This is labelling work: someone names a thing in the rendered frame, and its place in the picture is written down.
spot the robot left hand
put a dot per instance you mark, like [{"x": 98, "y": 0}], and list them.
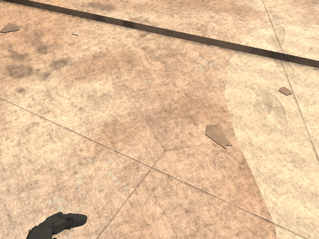
[{"x": 55, "y": 224}]

